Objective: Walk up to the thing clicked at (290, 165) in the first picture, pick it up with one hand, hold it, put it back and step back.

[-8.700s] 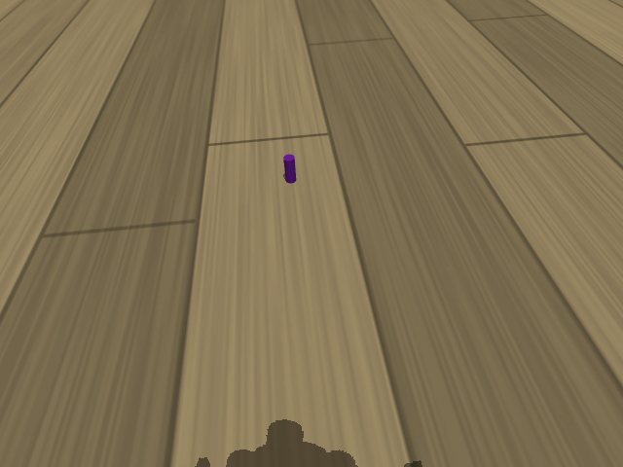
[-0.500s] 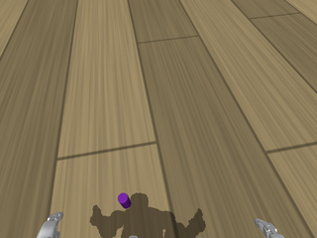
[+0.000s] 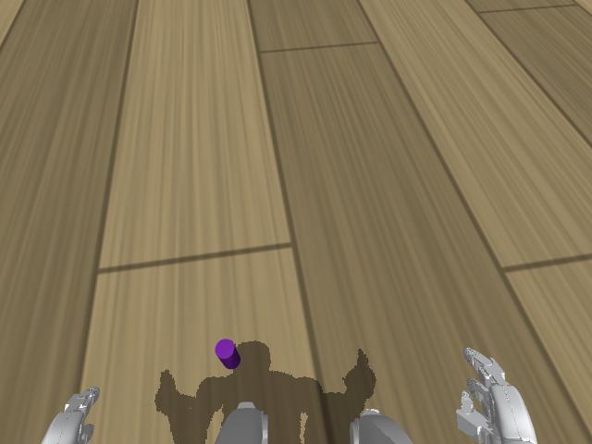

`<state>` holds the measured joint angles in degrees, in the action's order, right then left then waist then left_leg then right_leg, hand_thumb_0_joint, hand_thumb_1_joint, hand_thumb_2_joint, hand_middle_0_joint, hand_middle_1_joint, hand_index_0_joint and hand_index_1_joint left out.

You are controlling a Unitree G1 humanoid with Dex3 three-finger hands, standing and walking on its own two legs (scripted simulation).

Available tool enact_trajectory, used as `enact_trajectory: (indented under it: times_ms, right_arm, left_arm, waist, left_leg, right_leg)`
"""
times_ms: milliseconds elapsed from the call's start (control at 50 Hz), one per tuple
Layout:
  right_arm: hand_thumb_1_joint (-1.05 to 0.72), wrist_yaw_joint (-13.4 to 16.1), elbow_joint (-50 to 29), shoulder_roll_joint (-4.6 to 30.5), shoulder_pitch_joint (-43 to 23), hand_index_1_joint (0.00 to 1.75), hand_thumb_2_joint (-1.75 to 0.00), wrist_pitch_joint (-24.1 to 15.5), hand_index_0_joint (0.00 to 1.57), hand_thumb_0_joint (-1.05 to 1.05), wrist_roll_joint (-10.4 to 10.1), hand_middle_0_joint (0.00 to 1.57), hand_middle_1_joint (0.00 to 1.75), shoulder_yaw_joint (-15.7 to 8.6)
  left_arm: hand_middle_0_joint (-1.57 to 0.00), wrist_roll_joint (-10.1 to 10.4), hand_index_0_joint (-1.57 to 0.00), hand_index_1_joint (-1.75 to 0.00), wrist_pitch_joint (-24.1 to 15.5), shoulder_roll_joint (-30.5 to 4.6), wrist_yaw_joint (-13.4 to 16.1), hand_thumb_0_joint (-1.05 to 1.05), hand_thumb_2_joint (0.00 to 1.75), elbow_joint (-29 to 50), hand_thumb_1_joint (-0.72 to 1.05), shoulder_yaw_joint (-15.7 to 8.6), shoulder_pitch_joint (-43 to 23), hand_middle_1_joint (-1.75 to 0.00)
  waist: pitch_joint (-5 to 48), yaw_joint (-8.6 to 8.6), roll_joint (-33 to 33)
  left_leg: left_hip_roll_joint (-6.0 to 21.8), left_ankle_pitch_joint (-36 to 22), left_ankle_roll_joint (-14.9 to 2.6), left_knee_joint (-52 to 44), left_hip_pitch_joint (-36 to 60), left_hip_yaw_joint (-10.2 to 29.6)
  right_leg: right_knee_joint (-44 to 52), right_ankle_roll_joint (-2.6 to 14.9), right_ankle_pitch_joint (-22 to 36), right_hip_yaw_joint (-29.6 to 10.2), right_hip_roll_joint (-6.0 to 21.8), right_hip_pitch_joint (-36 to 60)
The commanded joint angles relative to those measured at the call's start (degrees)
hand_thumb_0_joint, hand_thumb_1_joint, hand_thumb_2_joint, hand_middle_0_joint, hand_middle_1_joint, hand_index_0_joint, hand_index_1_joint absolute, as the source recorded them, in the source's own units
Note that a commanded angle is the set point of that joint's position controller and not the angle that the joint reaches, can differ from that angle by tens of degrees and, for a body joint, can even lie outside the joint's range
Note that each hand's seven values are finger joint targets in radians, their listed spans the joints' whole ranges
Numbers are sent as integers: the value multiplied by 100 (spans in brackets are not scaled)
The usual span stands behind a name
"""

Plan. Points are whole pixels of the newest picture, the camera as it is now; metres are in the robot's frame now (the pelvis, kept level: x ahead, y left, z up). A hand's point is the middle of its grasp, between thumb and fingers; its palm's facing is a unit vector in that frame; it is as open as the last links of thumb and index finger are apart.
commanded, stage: go down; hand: left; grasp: from the side
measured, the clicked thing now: (228, 354) +0.38 +0.21 -0.62
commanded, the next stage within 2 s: none
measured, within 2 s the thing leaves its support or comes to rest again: neither
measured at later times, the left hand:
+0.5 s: hand (113, 385) +0.24 +0.34 -0.21, palm faces +0.11 -0.95 -0.30, open 16.8 cm
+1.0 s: hand (112, 365) +0.28 +0.37 -0.26, palm faces +0.13 -0.96 -0.23, open 16.6 cm
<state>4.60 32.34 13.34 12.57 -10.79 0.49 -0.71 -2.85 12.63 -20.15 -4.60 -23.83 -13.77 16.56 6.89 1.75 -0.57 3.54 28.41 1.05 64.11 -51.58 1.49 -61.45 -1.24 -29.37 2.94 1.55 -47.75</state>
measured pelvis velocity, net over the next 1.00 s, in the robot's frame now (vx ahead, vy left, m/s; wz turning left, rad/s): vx -0.07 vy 0.00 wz -0.07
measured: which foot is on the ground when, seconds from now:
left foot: down 0.00-1.00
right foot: down 0.00-1.00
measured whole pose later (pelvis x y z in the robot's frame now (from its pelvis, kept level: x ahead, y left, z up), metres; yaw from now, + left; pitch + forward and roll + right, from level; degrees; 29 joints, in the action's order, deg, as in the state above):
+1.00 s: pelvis -0.07 +0.00 -0.23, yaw -4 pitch +33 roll -5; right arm 2.8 38.9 19.0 5.0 -9.6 2.4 2.5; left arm 7.8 -23.5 -41.6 -32.7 -53.9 -41.1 -19.7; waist 8.2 1.9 1.3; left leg 3.7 37.7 1.8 114.5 -110.4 6.4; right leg -112.2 -0.6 -39.6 3.7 0.7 -105.8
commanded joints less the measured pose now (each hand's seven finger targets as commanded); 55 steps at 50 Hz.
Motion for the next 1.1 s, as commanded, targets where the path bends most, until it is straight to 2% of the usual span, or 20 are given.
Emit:
enact_trajectory:
  times_ms: [0, 100, 160, 300, 360, 420, 460, 480, 500, 540, 560, 620, 660, 700, 860, 880, 900, 920, 1040, 1080]
  right_arm:
    - [-90, 75, -674, 873, 25, 30, -89, -365, 20, 0, -10, 20, 30, -369]
    - [-93, 20, -545, 973, -45, 30, -90, -532, 20, 0, 24, 20, 30, -409]
    - [-93, -33, -502, 1003, -81, 30, -90, -571, 20, 0, 39, 20, 30, -412]
    - [-89, -126, -329, 1299, -128, 30, -90, -310, 20, 0, 25, 20, 30, -445]
    - [-88, -150, -229, 1353, -152, 30, -89, -198, 20, 0, 34, 20, 30, -452]
    - [-88, -164, -156, 1392, -206, 30, -89, -145, 20, 0, 41, 20, 30, -450]
    - [-88, -152, -137, 1430, -234, 30, -89, -131, 20, 0, 47, 20, 30, -435]
    - [-88, -141, -107, 1436, -244, 30, -89, -114, 20, 0, 51, 20, 30, -420]
    - [-87, -133, -95, 1442, -285, 30, -89, -107, 20, 0, 61, 20, 30, -407]
    - [-88, -129, -51, 1482, -217, 30, -89, -102, 20, 0, 78, 20, 30, -361]
    - [-88, -118, -13, 1489, -226, 30, -89, -85, 20, 0, 92, 20, 30, -353]
    - [-87, -111, 4, 1522, -276, 30, -89, -77, 20, 0, 108, 20, 30, -294]
    - [-87, -102, 13, 1550, -268, 30, -89, -68, 20, 0, 113, 20, 30, -267]
    - [-87, -103, 25, 1548, -261, 30, -89, -63, 20, 0, 123, 20, 30, -209]
    - [-88, -102, 127, 1671, -295, 30, -90, -55, 20, 0, 108, 20, 30, -135]
    - [-88, -100, 159, 1684, -288, 30, -90, -55, 20, 0, 113, 20, 30, -126]
    - [-89, -89, 195, 1739, -250, 30, -90, -67, 20, 0, 125, 20, 30, -162]
    - [-89, -98, 190, 1719, -254, 30, -90, -76, 20, 0, 132, 20, 30, -125]
    - [-90, -111, 367, 1802, -200, 30, -90, -60, 20, 0, 209, 20, 30, -90]
    - [-90, -120, 345, 1821, -227, 30, -90, -62, 20, 0, 223, 20, 30, -106]
  left_arm:
    - [-9, 4, -10, -28, -401, -1275, 11, 0, 21, 645, -61, -642, -418, -29]
    - [-9, 105, -10, -29, -1294, -1647, -314, 0, 22, -26, -61, -972, -1295, -30]
    - [-7, 186, -7, -17, -1997, -1996, -537, 0, 13, -204, -47, -1312, -1645, -18]
    - [-6, 508, -5, -16, -2756, -2444, -1128, 0, 14, -937, -44, -1937, -1643, -16]
    - [-5, 609, -5, -16, -3033, -2642, -1343, 0, 16, -1027, -44, -2118, -2079, -16]
    - [-5, 738, -5, -16, -3243, -2783, -1542, 0, 15, -1124, -44, -2254, -2499, -17]
    - [-5, 782, -5, -16, -3419, -3080, -1654, 0, 15, -1095, -41, -2401, -3002, -16]
    - [-5, 817, -5, -15, -3480, -3165, -1702, 0, 14, -1231, -41, -2502, -2996, -16]
    - [-4, 821, -5, -15, -3537, -3136, -1778, 0, 15, -1339, -39, -2475, -3033, -16]
    - [-4, 874, -4, -15, -3666, -3434, -1902, 0, 16, -1266, -37, -2631, -3423, -16]
    - [-4, 897, -4, -15, -3697, -3372, -1980, 0, 15, -1395, -37, -2581, -3472, -16]
    - [-3, 937, -4, -15, -3774, -3573, -2141, 0, 16, -1712, -35, -2698, -3740, -16]
    - [-3, 969, -4, -14, -3806, -3731, -2234, 0, 15, -1784, -36, -2802, -3832, -15]
    - [-3, 1011, -4, -12, -3827, -3951, -2324, 0, 14, -1833, -34, -2944, -3906, -14]
    - [-3, 1210, -3, -12, -3910, -4264, -2652, 0, 14, -2029, -36, -3230, -4068, -13]
    - [-3, 1235, -3, -11, -3926, -4284, -2695, 0, 14, -1956, -37, -3218, -4155, -13]
    - [-3, 1231, -3, -12, -3928, -4248, -2756, 0, 14, -2014, -38, -3201, -4224, -13]
    - [-2, 1269, -3, -11, -3945, -4379, -2781, 0, 15, -1992, -37, -3330, -4188, -12]
    - [-3, 1309, -3, -11, -3985, -4538, -3031, 0, 13, -2189, -42, -3429, -4391, -11]
    - [-3, 1313, -3, -11, -3995, -4574, -3068, 0, 13, -2152, -41, -3428, -4595, -12]
  waist:
    - [929, 128, -374]
    - [1300, 149, -245]
    - [1735, -36, -404]
    - [2878, -356, -756]
    - [2916, -317, -688]
    - [2960, -213, -596]
    - [2905, -181, -733]
    - [2992, -249, -645]
    - [2963, -198, -624]
    - [3236, -201, -739]
    - [3206, -172, -758]
    - [2990, -157, -751]
    - [3116, -205, -691]
    - [3151, -257, -661]
    - [3254, -287, -808]
    - [3279, -300, -857]
    - [3305, -199, -910]
    - [3459, -278, -831]
    - [3523, -253, -1001]
    - [3444, -204, -882]
  left_leg:
    - [-156, -990, -157, -609, 622, -42]
    - [-196, -860, -212, 280, -243, -100]
    - [-220, -537, -207, 677, -698, -67]
    - [-152, -1372, -144, 1444, -770, 173]
    - [-122, -1161, -144, 1667, -1091, 280]
    - [-120, -676, -188, 1966, -1462, 261]
    - [-116, -146, -173, 2057, -1787, 316]
    - [-120, -172, -190, 2178, -1828, 285]
    - [-123, -131, -192, 2263, -1924, 288]
    - [-131, -284, -194, 2485, -1988, 260]
    - [-133, -245, -204, 2551, -2019, 248]
    - [-119, 418, -187, 2632, -2477, 291]
    - [-128, 471, -194, 2785, -2673, 250]
    - [-127, 463, -195, 2910, -2850, 222]
    - [-112, 347, -190, 3317, -3156, 272]
    - [-93, 296, -188, 3374, -3081, 271]
    - [-98, 189, -191, 3490, -3103, 278]
    - [-101, 19, -200, 3578, -3094, 263]
    - [-90, -447, -192, 3958, -3180, 227]
    - [-76, -116, -202, 4019, -3397, 233]
  right_leg:
    - [512, 180, 910, -30, -189, -47]
    - [-283, 190, 835, -132, -150, -825]
    - [-784, 221, 503, -200, -115, -1270]
    - [-1887, 305, 896, -64, -127, -2243]
    - [-2177, 310, 717, -21, -141, -2642]
    - [-2317, 289, 434, -65, -149, -2915]
    - [-2499, 287, 79, -82, -142, -3218]
    - [-2514, 278, 82, -116, -140, -3214]
    - [-2586, 281, 36, -101, -147, -3340]
    - [-2750, 291, 144, -116, -146, -3428]
    - [-2772, 291, 94, -114, -147, -3536]
    - [-2918, 293, -382, -100, -156, -3817]
    - [-2978, 290, -441, -127, -160, -3803]
    - [-3053, 287, -474, -135, -163, -3764]
    - [-3640, 327, -347, 53, -215, -4296]
    - [-3696, 328, -311, 58, -221, -4380]
    - [-3777, 334, -224, 71, -215, -4426]
    - [-3812, 329, -114, 77, -226, -4392]
    - [-4167, 342, 201, 116, -235, -4535]
    - [-4206, 326, -14, 130, -247, -4645]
